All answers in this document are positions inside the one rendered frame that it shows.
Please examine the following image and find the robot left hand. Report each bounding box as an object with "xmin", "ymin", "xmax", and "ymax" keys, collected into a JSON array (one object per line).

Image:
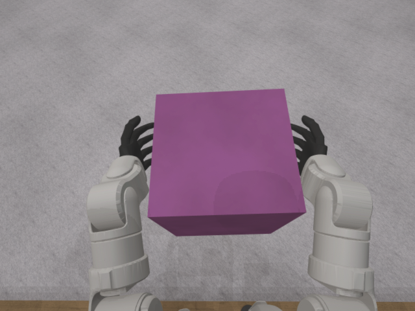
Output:
[{"xmin": 119, "ymin": 115, "xmax": 154, "ymax": 171}]

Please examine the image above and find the robot left upper arm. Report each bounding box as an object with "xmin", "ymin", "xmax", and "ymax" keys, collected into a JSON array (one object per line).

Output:
[{"xmin": 94, "ymin": 292, "xmax": 163, "ymax": 311}]

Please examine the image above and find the robot right upper arm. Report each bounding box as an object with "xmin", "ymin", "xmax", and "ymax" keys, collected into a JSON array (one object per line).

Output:
[{"xmin": 297, "ymin": 294, "xmax": 370, "ymax": 311}]

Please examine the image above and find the right robot shin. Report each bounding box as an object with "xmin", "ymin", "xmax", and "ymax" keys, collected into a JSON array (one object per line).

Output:
[{"xmin": 250, "ymin": 301, "xmax": 267, "ymax": 309}]

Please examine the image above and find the carton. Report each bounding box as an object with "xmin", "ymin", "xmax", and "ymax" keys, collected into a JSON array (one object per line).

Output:
[{"xmin": 147, "ymin": 89, "xmax": 306, "ymax": 236}]

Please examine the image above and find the right robot forearm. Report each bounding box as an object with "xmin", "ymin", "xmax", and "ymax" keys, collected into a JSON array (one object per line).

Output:
[{"xmin": 300, "ymin": 154, "xmax": 378, "ymax": 311}]

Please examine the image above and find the robot right hand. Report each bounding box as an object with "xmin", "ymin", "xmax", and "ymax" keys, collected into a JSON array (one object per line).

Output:
[{"xmin": 290, "ymin": 115, "xmax": 327, "ymax": 176}]

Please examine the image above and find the left robot forearm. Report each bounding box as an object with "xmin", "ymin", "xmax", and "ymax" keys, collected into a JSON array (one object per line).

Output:
[{"xmin": 86, "ymin": 155, "xmax": 150, "ymax": 311}]

